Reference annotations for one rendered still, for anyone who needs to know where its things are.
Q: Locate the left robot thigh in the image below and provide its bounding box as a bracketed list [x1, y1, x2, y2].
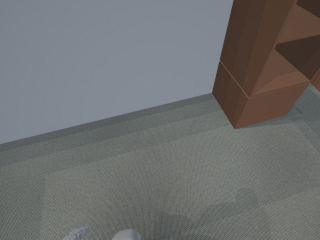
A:
[112, 229, 142, 240]

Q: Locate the cupboard door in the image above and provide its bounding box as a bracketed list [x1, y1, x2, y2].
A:
[310, 70, 320, 92]

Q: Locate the left robot hand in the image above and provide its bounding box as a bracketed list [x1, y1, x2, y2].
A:
[63, 226, 89, 240]

